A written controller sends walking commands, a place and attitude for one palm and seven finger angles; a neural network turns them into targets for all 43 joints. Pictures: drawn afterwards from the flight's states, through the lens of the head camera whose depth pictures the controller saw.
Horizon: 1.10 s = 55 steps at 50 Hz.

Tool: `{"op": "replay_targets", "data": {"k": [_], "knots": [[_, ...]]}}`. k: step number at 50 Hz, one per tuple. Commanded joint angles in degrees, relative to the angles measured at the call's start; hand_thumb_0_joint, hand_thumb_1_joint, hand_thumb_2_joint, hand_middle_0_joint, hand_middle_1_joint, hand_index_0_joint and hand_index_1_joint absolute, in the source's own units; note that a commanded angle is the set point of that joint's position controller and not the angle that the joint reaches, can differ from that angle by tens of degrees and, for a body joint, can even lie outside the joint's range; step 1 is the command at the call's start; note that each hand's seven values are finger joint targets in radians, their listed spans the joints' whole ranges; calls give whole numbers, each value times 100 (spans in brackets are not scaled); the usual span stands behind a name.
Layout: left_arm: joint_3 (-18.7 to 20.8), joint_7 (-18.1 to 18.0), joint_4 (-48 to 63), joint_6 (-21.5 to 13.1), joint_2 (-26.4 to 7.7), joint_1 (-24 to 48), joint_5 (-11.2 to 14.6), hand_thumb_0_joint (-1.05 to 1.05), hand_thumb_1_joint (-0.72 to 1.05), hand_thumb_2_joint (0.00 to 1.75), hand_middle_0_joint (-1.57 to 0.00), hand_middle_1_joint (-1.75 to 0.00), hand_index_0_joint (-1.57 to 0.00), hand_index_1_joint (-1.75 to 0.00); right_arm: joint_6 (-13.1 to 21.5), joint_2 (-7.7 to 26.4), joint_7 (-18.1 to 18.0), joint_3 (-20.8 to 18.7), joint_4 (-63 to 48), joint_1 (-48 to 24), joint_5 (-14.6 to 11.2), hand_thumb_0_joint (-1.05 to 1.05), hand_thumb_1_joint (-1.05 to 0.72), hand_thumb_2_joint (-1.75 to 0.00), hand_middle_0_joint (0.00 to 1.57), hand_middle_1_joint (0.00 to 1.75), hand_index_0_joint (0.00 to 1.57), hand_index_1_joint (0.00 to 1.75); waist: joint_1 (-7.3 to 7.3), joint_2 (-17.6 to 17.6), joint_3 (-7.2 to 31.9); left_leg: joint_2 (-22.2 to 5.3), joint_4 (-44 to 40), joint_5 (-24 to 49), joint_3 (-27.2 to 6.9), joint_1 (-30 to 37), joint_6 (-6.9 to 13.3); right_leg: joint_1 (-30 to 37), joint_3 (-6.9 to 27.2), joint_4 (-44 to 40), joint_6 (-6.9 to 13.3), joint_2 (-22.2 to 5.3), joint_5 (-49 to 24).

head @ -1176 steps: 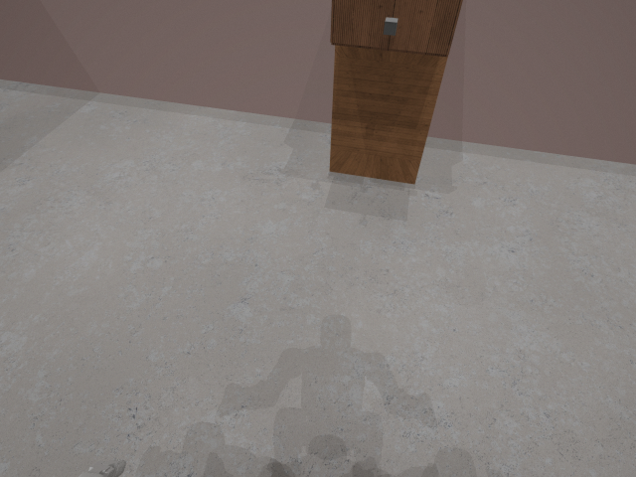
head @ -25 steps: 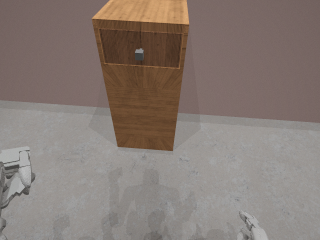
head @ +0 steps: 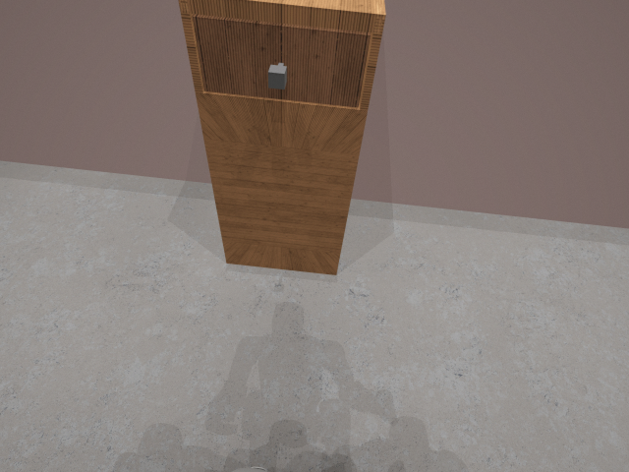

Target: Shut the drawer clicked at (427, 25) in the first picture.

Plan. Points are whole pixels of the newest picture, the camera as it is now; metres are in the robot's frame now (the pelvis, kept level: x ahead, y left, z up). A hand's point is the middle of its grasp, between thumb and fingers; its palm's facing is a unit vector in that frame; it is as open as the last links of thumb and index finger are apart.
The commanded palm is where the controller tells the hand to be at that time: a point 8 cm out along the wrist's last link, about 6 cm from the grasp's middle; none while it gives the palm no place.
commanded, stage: let the arm hang, fingers relaxed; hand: left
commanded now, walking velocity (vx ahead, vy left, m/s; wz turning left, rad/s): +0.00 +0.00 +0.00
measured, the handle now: (278, 73) +0.90 +0.11 +0.06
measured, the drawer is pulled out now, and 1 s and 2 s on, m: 0.00 0.00 0.00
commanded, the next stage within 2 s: look to check the result in 0.80 s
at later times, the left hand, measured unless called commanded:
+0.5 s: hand out of the picture -0.02 +0.19 -0.16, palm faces +0.03 -0.97 -0.25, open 7.0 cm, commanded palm none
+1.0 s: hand out of the picture +0.03 +0.14 -0.16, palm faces +0.03 -0.98 -0.21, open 7.4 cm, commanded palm none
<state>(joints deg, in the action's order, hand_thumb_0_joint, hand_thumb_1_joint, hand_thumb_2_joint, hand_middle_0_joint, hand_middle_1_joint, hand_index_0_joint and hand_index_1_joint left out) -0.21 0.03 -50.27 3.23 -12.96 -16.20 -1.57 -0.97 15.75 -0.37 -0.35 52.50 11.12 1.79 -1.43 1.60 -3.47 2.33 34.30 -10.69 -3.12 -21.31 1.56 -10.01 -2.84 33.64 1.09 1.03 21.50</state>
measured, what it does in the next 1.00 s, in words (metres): stands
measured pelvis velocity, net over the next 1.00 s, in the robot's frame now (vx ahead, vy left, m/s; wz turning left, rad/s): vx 0.02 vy -0.03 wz -0.01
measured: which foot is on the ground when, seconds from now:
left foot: down 0.00-1.00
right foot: down 0.00-1.00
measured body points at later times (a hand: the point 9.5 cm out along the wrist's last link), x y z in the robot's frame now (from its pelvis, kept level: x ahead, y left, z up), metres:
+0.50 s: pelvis +0.01 -0.01 +0.01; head +0.01 -0.02 +0.46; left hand -0.02 +0.24 -0.14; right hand +0.01 -0.23 -0.15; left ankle +0.08 +0.10 -0.73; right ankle -0.03 -0.11 -0.73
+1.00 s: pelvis +0.02 -0.03 +0.01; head +0.04 -0.04 +0.46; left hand +0.03 +0.20 -0.15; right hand +0.01 -0.26 -0.15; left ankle +0.08 +0.10 -0.73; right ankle -0.03 -0.11 -0.73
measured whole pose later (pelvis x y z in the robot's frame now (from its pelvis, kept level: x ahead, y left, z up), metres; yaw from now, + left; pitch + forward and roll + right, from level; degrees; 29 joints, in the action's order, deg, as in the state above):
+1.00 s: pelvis +0.02 -0.03 +0.01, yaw +0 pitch -3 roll +0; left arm 1.2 -2.1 -65.2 -0.4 -8.5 -14.9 -0.3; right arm -0.8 8.9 -2.5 -0.4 65.5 14.9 1.2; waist -0.7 -0.8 -4.7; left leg 0.4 26.1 -8.9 -3.7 -14.3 -0.8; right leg -2.6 -2.8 23.7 3.2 3.0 18.4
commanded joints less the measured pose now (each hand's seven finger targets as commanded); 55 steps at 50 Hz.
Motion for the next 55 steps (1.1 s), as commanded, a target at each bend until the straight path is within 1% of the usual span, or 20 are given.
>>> {"op": "replay_targets", "data": {"k": [1, 2, 3, 4, 9, 12, 15, 16, 19, 22, 24, 27, 31, 36, 39, 42, 46, 49, 53, 55], "knots": [[294, -82, -264, -296, -964, -141, 84, 0, 90, 90, -76, -91, -76, -91, 137, 640, -118, -136, -20, -45, -52, 0, -90, -90, 20, 30, 20, 30, 229, -1255, 374, -761, -1386, 137, -1211, 493, 285, 88, 577, -973, 260, -437, -247], [343, -89, -482, -290, -787, -280, 72, 0, 90, 90, -72, -86, -72, -86, 134, 592, -147, -152, 67, -23, -37, 0, -90, -90, 20, 30, 20, 30, 253, -1416, 411, -764, -1485, -33, -1181, 559, 280, 152, 519, -1015, 270, -446, -260], [311, -88, -656, -292, -795, -359, 84, 0, 90, 90, -68, -82, -68, -82, 123, 545, -159, -142, 167, 40, -56, 0, -90, -90, 20, 30, 20, 30, 255, -1394, 442, -757, -1539, -105, -1179, 611, 278, 214, 530, -1091, 276, -450, -295], [298, -92, -776, -309, -774, -388, 80, 0, 90, 90, -64, -78, -64, -78, 116, 559, -174, -159, 244, 104, -70, 0, -90, -90, 20, 30, 20, 30, 251, -1131, 439, -757, -1488, -1, -1137, 704, 272, 227, 528, -1208, 285, -462, -364], [206, -116, -1243, -341, -616, -453, 102, 0, 90, 90, -44, -56, -44, -56, 80, 419, -202, -174, 634, 431, -110, 0, -90, -90, 20, 30, 20, 30, 148, -445, 310, -713, -1415, 281, -909, 1074, 202, 25, 517, -1506, 301, -539, -453], [163, -142, -1388, -337, -531, -466, 112, 0, 90, 90, -32, -43, -32, -43, 49, 320, -204, -165, 800, 498, -111, 0, -90, -90, 20, 30, 20, 30, 104, -301, 18, -677, -1397, 253, -769, 1101, 160, -179, 509, -1614, 297, -573, -343], [156, -165, -1475, -332, -487, -533, 110, 0, 90, 90, -20, -30, -20, -30, 36, 240, -200, -168, 891, 552, -101, 0, -90, -90, 20, 30, 20, 30, 105, -176, -10, -678, -1455, 117, -751, 1095, 160, -196, 496, -1603, 301, -567, -202], [153, -171, -1499, -325, -447, -535, 108, 0, 90, 90, -20, -30, -20, -30, 25, 213, -199, -167, 930, 532, -96, 0, -90, -90, 20, 30, 20, 30, 108, -206, -148, -665, -1484, 4, -726, 1038, 150, -274, 494, -1615, 298, -562, -118], [157, -184, -1515, -329, -423, -597, 100, 0, 90, 90, -20, -30, -20, -30, 22, 183, -194, -172, 960, 548, -94, 0, -90, -90, 20, 30, 20, 30, 125, -105, -186, -641, -1493, -59, -716, 1010, 154, -318, 525, -1609, 303, -552, -52], [174, -189, -1511, -314, -380, -521, 96, 0, 90, 90, -20, -30, -20, -30, 9, 77, -187, -172, 1041, 580, -75, 0, -90, -90, 20, 30, 20, 30, 101, -50, -389, -609, -1547, -283, -693, 902, 135, -452, 544, -1618, 310, -557, 156], [189, -197, -1486, -329, -397, -538, 92, 0, 90, 90, -20, -30, -20, -30, 22, 79, -181, -177, 1037, 579, -75, 0, -90, -90, 20, 30, 20, 30, 120, -127, -290, -592, -1479, -121, -648, 960, 130, -413, 563, -1613, 316, -576, 90], [206, -194, -1467, -335, -368, -449, 99, 0, 90, 90, -20, -30, -20, -30, 23, -3, -177, -161, 1066, 580, -60, 0, -90, -90, 20, 30, 20, 30, 105, -127, -414, -546, -1400, -65, -552, 900, 96, -472, 587, -1676, 325, -619, 128], [216, -208, -1434, -373, -345, -361, 109, 0, 90, 90, -20, -30, -20, -30, 70, -42, -189, -144, 1075, 610, -65, 0, -90, -90, 20, 30, 20, 30, 94, -182, -214, -587, -1258, 561, -510, 1048, 93, -288, 591, -1605, 315, -627, -394], [230, -218, -1418, -370, -292, -308, 117, 0, 90, 90, -20, -30, -20, -30, 75, -83, -210, -128, 1102, 609, -66, 0, -90, -90, 20, 30, 20, 30, 109, -347, -287, -608, -1220, 663, -490, 971, 81, -178, 606, -1629, 314, -630, -548], [243, -225, -1408, -387, -301, -298, 117, 0, 90, 90, -20, -30, -20, -30, 75, -58, -215, -138, 1077, 611, -73, 0, -90, -90, 20, 30, 20, 30, 113, -109, -192, -597, -1099, 790, -411, 1019, 57, -112, 615, -1696, 303, -657, -699], [251, -236, -1379, -394, -276, -232, 129, 0, 90, 90, -20, -30, -20, -30, 83, -102, -226, -127, 1111, 657, -69, 0, -90, -90, 20, 30, 20, 30, 83, -194, -158, -612, -1025, 970, -357, 1024, 39, -1, 597, -1662, 305, -702, -1079], [254, -259, -1375, -403, -248, -291, 133, 0, 90, 90, -20, -30, -20, -30, 91, -139, -248, -126, 1116, 671, -82, 0, -90, -90, 20, 30, 20, 30, 105, -110, -43, -632, -936, 1206, -302, 1065, 49, 190, 561, -1594, 237, -724, -1761], [265, -270, -1368, -403, -264, -302, 129, 0, 90, 90, -20, -30, -20, -30, 83, -102, -267, -136, 1102, 662, -90, 0, -90, -90, 20, 30, 20, 30, 103, -163, -57, -643, -883, 1294, -265, 1087, 42, 227, 570, -1572, 194, -708, -2014], [253, -258, -1390, -380, -222, -297, 137, 0, 90, 90, -20, -30, -20, -30, 66, -129, -265, -125, 1115, 642, -84, 0, -90, -90, 20, 30, 20, 30, 96, -215, -167, -663, -969, 1087, -300, 1108, 40, 121, 575, -1644, 228, -685, -1550], [247, -256, -1392, -382, -224, -306, 135, 0, 90, 90, -20, -30, -20, -30, 64, -116, -263, -132, 1102, 602, -86, 0, -90, -90, 20, 30, 20, 30, 102, -126, -197, -669, -967, 1085, -294, 1136, 41, 78, 565, -1658, 228, -686, -1529]]}}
